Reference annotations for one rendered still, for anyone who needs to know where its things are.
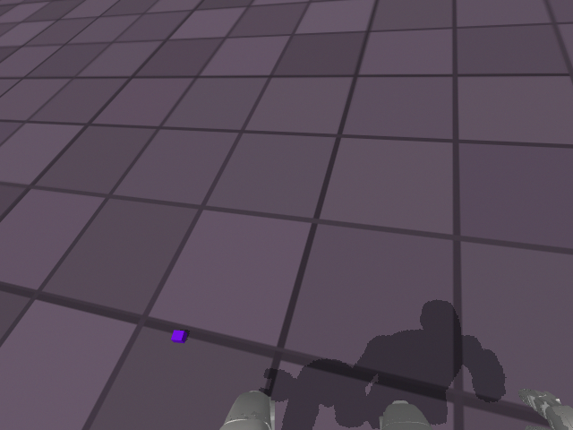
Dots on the small box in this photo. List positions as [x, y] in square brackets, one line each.
[179, 336]

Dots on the right robot hand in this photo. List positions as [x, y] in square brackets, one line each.
[548, 406]

